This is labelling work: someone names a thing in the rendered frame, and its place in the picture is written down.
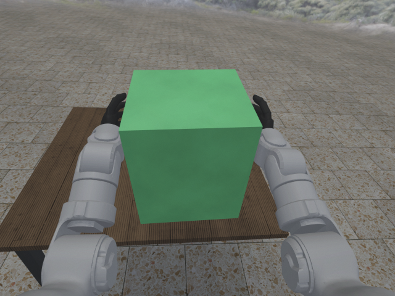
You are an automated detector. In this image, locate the right robot hand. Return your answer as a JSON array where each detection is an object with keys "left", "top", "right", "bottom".
[{"left": 252, "top": 95, "right": 274, "bottom": 129}]

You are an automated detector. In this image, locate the table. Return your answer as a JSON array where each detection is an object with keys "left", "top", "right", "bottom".
[{"left": 0, "top": 107, "right": 289, "bottom": 286}]

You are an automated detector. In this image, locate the robot right forearm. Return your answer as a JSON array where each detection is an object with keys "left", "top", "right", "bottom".
[{"left": 254, "top": 128, "right": 359, "bottom": 272}]

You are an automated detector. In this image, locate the robot left forearm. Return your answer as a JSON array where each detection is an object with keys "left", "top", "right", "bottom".
[{"left": 41, "top": 123, "right": 124, "bottom": 284}]

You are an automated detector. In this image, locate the robot right upper arm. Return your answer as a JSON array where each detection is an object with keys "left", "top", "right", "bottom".
[{"left": 281, "top": 231, "right": 395, "bottom": 296}]

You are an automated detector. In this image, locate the carton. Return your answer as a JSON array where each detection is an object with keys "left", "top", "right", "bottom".
[{"left": 119, "top": 69, "right": 263, "bottom": 224}]

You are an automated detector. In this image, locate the robot left upper arm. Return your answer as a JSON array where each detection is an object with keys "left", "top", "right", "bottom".
[{"left": 18, "top": 234, "right": 118, "bottom": 296}]

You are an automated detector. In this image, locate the left robot hand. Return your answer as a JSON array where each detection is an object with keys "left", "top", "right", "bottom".
[{"left": 101, "top": 93, "right": 127, "bottom": 127}]

